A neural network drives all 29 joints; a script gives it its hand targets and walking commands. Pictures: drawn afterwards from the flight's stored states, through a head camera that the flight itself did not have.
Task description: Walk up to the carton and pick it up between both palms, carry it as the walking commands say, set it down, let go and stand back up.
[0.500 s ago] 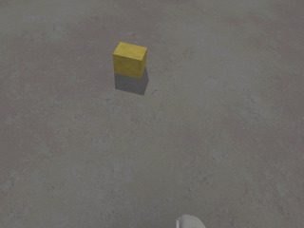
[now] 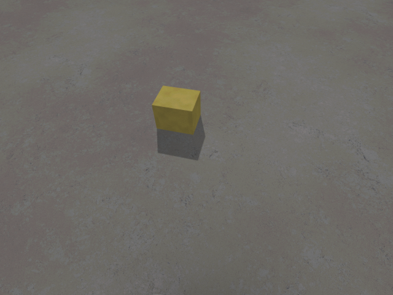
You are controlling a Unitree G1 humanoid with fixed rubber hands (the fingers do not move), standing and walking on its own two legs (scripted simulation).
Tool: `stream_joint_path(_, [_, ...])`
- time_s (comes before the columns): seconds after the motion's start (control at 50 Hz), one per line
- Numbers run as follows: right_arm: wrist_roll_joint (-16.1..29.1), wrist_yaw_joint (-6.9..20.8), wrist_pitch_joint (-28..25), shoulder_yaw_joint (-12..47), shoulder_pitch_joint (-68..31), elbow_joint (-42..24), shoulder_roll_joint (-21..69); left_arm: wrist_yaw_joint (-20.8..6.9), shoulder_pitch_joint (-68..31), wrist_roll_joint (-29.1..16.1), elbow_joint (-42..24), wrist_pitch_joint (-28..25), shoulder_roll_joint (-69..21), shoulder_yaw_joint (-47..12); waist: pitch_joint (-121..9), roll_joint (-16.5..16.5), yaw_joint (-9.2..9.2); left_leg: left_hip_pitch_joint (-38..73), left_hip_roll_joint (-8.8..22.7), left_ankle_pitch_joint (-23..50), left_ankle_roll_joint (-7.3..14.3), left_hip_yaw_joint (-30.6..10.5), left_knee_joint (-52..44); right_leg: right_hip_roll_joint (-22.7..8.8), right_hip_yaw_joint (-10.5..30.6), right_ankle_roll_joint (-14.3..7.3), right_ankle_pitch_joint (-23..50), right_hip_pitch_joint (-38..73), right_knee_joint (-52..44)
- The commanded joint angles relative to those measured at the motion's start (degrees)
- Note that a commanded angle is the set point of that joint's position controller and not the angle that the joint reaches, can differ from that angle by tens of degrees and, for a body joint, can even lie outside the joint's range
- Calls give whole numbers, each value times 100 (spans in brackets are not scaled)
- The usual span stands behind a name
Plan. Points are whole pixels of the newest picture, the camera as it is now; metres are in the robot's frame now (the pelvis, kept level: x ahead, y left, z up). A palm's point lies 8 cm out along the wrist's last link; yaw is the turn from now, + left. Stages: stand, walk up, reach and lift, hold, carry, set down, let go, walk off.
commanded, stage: walk up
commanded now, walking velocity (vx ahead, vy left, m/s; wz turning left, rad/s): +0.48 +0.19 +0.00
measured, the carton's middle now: (178, 110) +1.38 +0.14 -0.66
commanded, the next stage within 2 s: none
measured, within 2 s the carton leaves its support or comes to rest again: neither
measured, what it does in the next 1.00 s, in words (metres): walks ahead: left foot, then right foot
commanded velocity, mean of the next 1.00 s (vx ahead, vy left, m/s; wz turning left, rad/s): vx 0.50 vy -0.01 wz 0.02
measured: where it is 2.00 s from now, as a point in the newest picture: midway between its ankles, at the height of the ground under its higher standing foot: (181, 170)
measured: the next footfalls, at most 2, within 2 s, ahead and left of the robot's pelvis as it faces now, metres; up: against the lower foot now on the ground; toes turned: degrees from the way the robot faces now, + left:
left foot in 0.34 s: +0.32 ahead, +0.21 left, +0.00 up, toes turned +9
right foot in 0.90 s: +0.62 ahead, -0.06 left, +0.00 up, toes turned -6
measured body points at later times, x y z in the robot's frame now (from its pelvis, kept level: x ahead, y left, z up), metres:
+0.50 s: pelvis +0.25 +0.11 +0.01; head +0.28 +0.14 +0.45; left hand +0.25 +0.35 -0.16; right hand +0.33 -0.15 -0.12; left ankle +0.28 +0.21 -0.74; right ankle +0.14 -0.05 -0.63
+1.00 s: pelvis +0.51 +0.04 -0.01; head +0.54 +0.02 +0.43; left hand +0.61 +0.29 -0.14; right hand +0.46 -0.21 -0.17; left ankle +0.36 +0.19 -0.65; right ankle +0.58 -0.06 -0.74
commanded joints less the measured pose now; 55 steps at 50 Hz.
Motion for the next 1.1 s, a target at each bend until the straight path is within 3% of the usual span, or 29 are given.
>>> stream_joint_path(0.0, [-29, 114, 241, -18, 823, -45, -74, 80, 655, 47, -101, -60, 708, 131, -41, -834, -141, -262, 219, 306, -108, -175, -129, -1753, 1540, -181, 1447, 277, -1297])
stream_joint_path(0.04, [-111, 244, 320, -26, 55, -285, -272, 81, 647, 36, -159, -2, 695, 98, 383, -792, 0, -903, 326, 764, -135, -126, -484, -1550, 1358, -101, 231, 332, -1634])
stream_joint_path(0.06, [-62, 275, 317, -38, 46, -382, -134, 104, 516, 44, -204, -17, 694, 86, 321, -1002, -98, -780, 399, 1017, -247, -150, -675, -1654, 1261, -219, 128, 54, -1758])
stream_joint_path(0.1, [-70, 340, 301, 14, -551, -546, -190, 106, 965, 8, -95, -48, 437, 19, 544, -1352, 152, -1098, 312, 1422, -292, 70, -1284, -1431, 1025, -95, 209, 399, -1834])
stream_joint_path(0.14, [-50, 372, 292, 24, -927, -669, -136, 142, 1177, -31, -60, -73, 513, 18, 608, -1070, 287, -1031, 307, 1691, -329, 23, -1838, -1587, 1070, -102, 174, 428, -1908])
stream_joint_path(0.24, [88, 387, 150, 48, -1814, -1055, -427, 42, 1186, -44, -23, -48, 676, 30, 435, -1635, 498, 291, 93, 1238, -287, 505, -3596, -1343, 452, -140, -264, 578, -1946])
stream_joint_path(0.3, [-58, 281, 17, -17, -1196, -875, -467, 92, 1372, -13, 88, 64, 703, 73, 504, -623, 314, 796, -115, 732, -178, 691, -4135, -1571, 572, -181, 249, 809, -1157])
stream_joint_path(0.34, [-141, 150, -137, -95, 398, -425, -626, 120, 1489, 19, 157, 72, 502, 7, -526, -78, -334, 2921, 32, 421, 52, 544, -4113, -1073, 110, 47, 956, 122, 1222])
stream_joint_path(0.36, [-102, 64, -123, -412, 1560, -58, -1758, 99, 1602, -134, -119, 83, -45, -132, -1600, 2251, -795, 4603, 1934, -479, 519, -1921, -4925, -129, -349, 392, -1721, -1588, 3398])
stream_joint_path(0.38, [52, 104, -143, -462, 1648, -129, -1852, 124, 1215, -25, -208, 77, 456, 53, -1568, 1636, -870, 4013, 2533, -1143, 645, -3617, -5736, -260, 737, 261, -2136, -2145, 4469])
stream_joint_path(0.4, [-36, 54, -142, -390, 934, -223, -1708, 98, 711, -6, -192, 93, 350, 140, -923, 690, -689, 3380, 2317, -573, 507, -2584, -5411, -576, 1122, 248, -1597, -2115, 4734])
stream_joint_path(0.42, [-55, 52, -192, -255, 204, -294, -1116, 46, 789, -62, -118, 103, 118, 72, -289, 285, -239, 2543, 1885, 325, 342, -1928, -5314, -753, 1012, 222, -901, -2054, 4542])
stream_joint_path(0.48, [2, 21, -253, 21, 78, -162, -361, -50, 665, 77, -50, 232, 130, 115, -315, 788, -8, 2150, 1233, 1442, 290, -783, -5439, -835, 709, 256, -320, -1515, 3977])
stream_joint_path(0.54, [10, 20, -372, 37, 507, -4, -471, -102, 361, 83, -182, 385, -26, 105, -119, 847, 6, 2206, 1200, 2920, 344, -337, -5401, -755, 434, 462, -81, -1863, 3775])
stream_joint_path(0.6, [-49, -4, -342, 101, 714, 24, -487, -190, -237, 56, -290, 508, -85, 68, 178, 1035, -81, 2081, 1089, 2313, 381, -35, -5656, -818, 380, 590, 419, -2211, 3297])
stream_joint_path(0.64, [16, -33, -333, 64, 801, -36, -596, -258, -846, 90, -500, 483, 36, 27, 479, 591, -179, 2117, 1258, 2271, 546, -29, -5825, -827, 309, 663, 751, -2448, 2632])
stream_joint_path(0.68, [29, -72, -281, 52, 1026, 57, -570, -320, -1188, 78, -627, 451, -8, -40, 550, 875, -296, 2275, 1061, 1881, 450, 118, -5891, -750, 168, 653, 910, -2163, 1823])
stream_joint_path(0.7, [75, -69, -303, 54, 1164, 133, -531, -269, -1385, 18, -672, 409, 83, -17, 404, 575, -330, 2364, 1201, 1669, 488, -14, -5881, -749, 198, 616, 990, -2005, 1386])
stream_joint_path(0.76, [83, -111, -359, 40, 1196, 154, -666, -247, -1629, -2, -734, 285, 33, -68, 654, 481, -416, 2572, 1225, 2393, 513, -69, -5794, -541, -4, 494, 1116, -1884, 828])
stream_joint_path(0.78, [88, -112, -315, 17, 1325, 225, -794, -218, -1708, 13, -791, 252, -79, -93, 573, 845, -495, 2679, 1182, 2667, 462, 103, -5632, -505, -15, 389, 928, -1712, 478])
stream_joint_path(0.82, [65, -108, -264, -2, 1051, 254, -945, -166, -1230, -4, -793, 249, 205, -26, 389, 849, -86, 2537, 1379, 2904, 441, 205, -5413, -573, 199, 174, 579, -974, 652])
stream_joint_path(0.86, [104, -111, -159, 48, 1086, 382, -651, -142, -444, 94, -387, 137, 333, 40, -149, 715, 253, 2031, 706, 2843, 308, 656, -3874, -83, -252, 154, 249, 735, 429])
stream_joint_path(0.88, [95, -82, -136, 90, 1158, 350, -513, -42, 754, 135, -62, 30, 934, 211, -832, -164, 805, 1135, 451, 1406, 179, 555, -2312, -825, 542, 12, 321, 2159, 348])
stream_joint_path(0.9, [117, -65, -144, 79, 1132, 90, -215, -8, 1406, 181, 23, -30, 1558, 308, -1429, -1777, 831, -130, -176, -1890, -7, 441, -619, -2326, 2590, -82, -250, 3015, -313])
stream_joint_path(0.92, [129, -24, -129, 64, 1235, 5, 75, 52, 1573, 83, 168, 56, 1840, 324, -1831, -2199, 728, -932, -435, -1857, -64, -218, 283, -2756, 4025, -620, -86, 3196, -1099])
stream_joint_path(0.96, [34, 1, -128, 27, 1358, 100, -148, 63, 474, 50, -9, 11, 1177, 196, -829, -1087, 47, -1287, 54, -717, 13, -222, 690, -2490, 3342, -313, -286, 1969, -1125])
stream_joint_path(0.98, [-28, 7, -90, -50, 959, 158, -390, 65, 285, -34, -100, 6, 894, 125, -852, -256, 11, -726, 217, -173, -20, -302, 418, -2185, 2884, -49, -340, 1340, -1179])
stream_joint_path(1.04, [-130, 134, 164, -43, 721, 26, -207, 99, 366, -41, -89, -1, 485, 91, -236, -767, -209, -271, 396, 322, -5, -367, 125, -1918, 1848, -29, 841, 279, -1320])
stream_joint_path(1.08, [-80, 197, 305, 18, 652, 23, -153, 68, 308, -15, -138, 45, 544, 96, 26, -954, -325, -456, 209, 611, -49, -191, -170, -1643, 1450, 72, -81, 89, -1592])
